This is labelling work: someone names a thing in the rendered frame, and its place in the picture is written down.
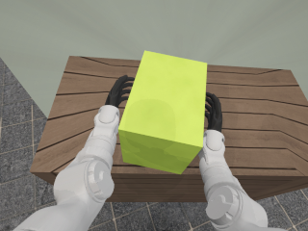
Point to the carton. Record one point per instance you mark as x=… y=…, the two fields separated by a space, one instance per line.
x=162 y=126

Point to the right robot hand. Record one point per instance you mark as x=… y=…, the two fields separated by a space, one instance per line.
x=214 y=116

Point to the right robot upper arm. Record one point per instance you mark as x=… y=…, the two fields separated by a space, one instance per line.
x=229 y=209

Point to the pedestal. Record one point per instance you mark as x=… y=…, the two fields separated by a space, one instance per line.
x=264 y=123

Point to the left robot hand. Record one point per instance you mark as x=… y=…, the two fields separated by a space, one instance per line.
x=115 y=95

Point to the left robot upper arm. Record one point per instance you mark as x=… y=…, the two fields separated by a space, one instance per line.
x=80 y=192

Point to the robot left forearm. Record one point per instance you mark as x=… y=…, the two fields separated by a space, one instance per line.
x=101 y=142

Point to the robot right forearm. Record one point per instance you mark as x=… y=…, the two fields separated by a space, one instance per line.
x=214 y=171

